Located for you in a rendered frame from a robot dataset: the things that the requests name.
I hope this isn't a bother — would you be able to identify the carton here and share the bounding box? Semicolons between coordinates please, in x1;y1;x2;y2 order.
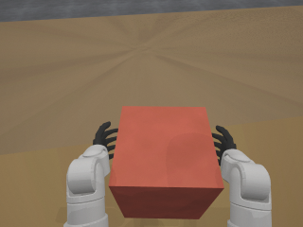
108;106;224;219

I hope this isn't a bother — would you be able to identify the right robot hand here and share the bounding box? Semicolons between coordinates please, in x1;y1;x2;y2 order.
211;125;237;166

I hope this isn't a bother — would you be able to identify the left robot hand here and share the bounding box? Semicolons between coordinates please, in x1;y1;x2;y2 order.
93;121;118;160

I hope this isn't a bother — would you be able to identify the left robot forearm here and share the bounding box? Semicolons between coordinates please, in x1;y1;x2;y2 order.
63;145;111;227

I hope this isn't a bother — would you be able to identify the right robot forearm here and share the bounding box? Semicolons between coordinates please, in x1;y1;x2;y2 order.
221;148;272;227

